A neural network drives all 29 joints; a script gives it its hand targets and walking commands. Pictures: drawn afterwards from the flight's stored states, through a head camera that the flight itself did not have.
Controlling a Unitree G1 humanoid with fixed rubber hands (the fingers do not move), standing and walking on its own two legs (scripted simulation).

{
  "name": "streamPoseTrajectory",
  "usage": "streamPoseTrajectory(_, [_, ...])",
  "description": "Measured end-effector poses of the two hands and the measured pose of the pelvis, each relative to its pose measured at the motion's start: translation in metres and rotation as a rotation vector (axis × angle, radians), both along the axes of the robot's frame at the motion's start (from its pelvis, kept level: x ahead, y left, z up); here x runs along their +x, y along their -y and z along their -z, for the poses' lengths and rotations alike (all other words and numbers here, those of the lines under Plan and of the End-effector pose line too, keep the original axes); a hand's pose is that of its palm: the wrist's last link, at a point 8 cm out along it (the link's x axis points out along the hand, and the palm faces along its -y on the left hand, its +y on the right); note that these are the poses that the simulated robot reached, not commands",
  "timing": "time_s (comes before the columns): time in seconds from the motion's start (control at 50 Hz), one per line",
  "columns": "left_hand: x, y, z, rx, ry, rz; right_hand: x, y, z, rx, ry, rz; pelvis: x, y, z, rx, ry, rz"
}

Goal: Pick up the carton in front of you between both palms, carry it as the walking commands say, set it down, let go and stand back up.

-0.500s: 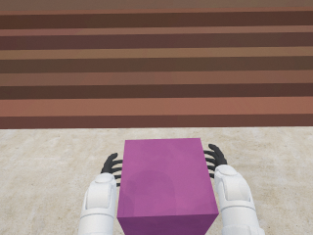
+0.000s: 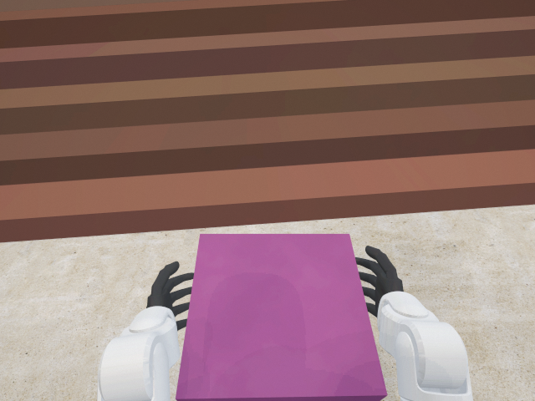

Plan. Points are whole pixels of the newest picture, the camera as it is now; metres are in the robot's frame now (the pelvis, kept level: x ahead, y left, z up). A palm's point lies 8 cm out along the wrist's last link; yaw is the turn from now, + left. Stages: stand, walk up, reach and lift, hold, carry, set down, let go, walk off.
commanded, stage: carry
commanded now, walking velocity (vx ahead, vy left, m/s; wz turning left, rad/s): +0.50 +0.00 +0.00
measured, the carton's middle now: (273, 338) +0.25 +0.01 +0.01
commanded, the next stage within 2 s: none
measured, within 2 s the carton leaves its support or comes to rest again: neither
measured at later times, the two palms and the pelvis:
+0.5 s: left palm (194, 179) +0.54 +0.16 +0.09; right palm (342, 164) +0.57 -0.14 +0.09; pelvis +0.31 -0.01 -0.01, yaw +2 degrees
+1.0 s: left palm (207, 102) +0.88 +0.17 +0.09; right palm (315, 92) +0.89 -0.13 +0.10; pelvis +0.65 +0.02 +0.00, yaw +0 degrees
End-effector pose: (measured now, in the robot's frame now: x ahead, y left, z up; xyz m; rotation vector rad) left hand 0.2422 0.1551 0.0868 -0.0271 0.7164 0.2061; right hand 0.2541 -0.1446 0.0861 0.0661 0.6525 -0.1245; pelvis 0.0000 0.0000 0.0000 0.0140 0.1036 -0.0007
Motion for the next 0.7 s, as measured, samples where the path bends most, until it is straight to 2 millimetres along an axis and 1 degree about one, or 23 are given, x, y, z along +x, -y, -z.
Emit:
streamPoseTrajectory(0.04, [0.02,0.007,-0.001,-0.003,-0.022,0.019,0.012,0.007,0.001,0.006,-0.022,0.024,0.021,0.003,-0.003,-0.014,-0.003,-0.007])
streamPoseTrajectory(0.08, [0.042,0.015,-0.001,-0.004,-0.025,0.034,0.03,0.016,0.0,0.013,-0.026,0.043,0.043,0.008,-0.002,-0.022,0.001,-0.013])
streamPoseTrajectory(0.12, [0.067,0.024,0.0,-0.004,-0.006,0.039,0.054,0.024,0.001,0.019,-0.008,0.049,0.067,0.015,0.004,-0.022,0.014,-0.018])
streamPoseTrajectory(0.16, [0.092,0.03,0.003,-0.004,0.02,0.034,0.083,0.031,0.002,0.022,0.019,0.045,0.092,0.023,0.012,-0.029,0.024,-0.039])
streamPoseTrajectory(0.18, [0.104,0.032,0.005,-0.006,0.02,0.027,0.097,0.032,0.003,0.023,0.017,0.038,0.104,0.026,0.013,-0.032,0.022,-0.052])
streamPoseTrajectory(0.26, [0.139,0.026,0.006,-0.029,-0.019,-0.039,0.153,0.025,-0.004,0.008,-0.023,-0.024,0.147,0.035,0.004,-0.011,0.009,-0.076])
streamPoseTrajectory(0.34, [0.178,0.015,-0.001,-0.027,-0.028,-0.094,0.208,0.013,-0.01,-0.003,-0.031,-0.083,0.195,0.036,-0.007,0.013,-0.003,-0.064])
streamPoseTrajectory(0.4, [0.216,0.009,-0.007,-0.014,-0.004,-0.098,0.246,0.006,-0.012,-0.001,-0.006,-0.091,0.233,0.029,-0.007,0.019,0.0,-0.052])
streamPoseTrajectory(0.46, [0.263,0.003,-0.007,-0.008,0.022,-0.078,0.285,0.002,-0.009,-0.001,0.019,-0.072,0.276,0.019,-0.001,0.016,0.01,-0.048])
streamPoseTrajectory(0.52, [0.314,-0.004,0.005,-0.016,0.03,-0.045,0.325,-0.004,0.001,-0.013,0.028,-0.041,0.324,0.006,0.011,0.013,0.024,-0.036])
streamPoseTrajectory(0.56, [0.35,-0.009,0.018,-0.02,0.032,-0.015,0.353,-0.008,0.012,-0.02,0.029,-0.013,0.359,-0.006,0.024,0.006,0.041,-0.013])
streamPoseTrajectory(0.58, [0.367,-0.011,0.024,-0.028,0.021,-0.003,0.366,-0.01,0.017,-0.03,0.016,-0.002,0.373,-0.01,0.026,0.017,0.045,-0.005])
streamPoseTrajectory(0.6, [0.383,-0.012,0.029,-0.031,0.0,0.011,0.378,-0.011,0.022,-0.034,-0.005,0.011,0.385,-0.014,0.026,0.018,0.045,0.001])
streamPoseTrajectory(0.64, [0.41,-0.012,0.034,-0.027,-0.05,0.039,0.396,-0.011,0.028,-0.031,-0.056,0.04,0.407,-0.021,0.02,0.006,0.043,0.017])
streamPoseTrajectory(0.7, [0.445,-0.011,0.033,-0.022,-0.098,0.081,0.42,-0.01,0.027,-0.025,-0.104,0.082,0.439,-0.029,0.006,-0.013,0.038,0.03])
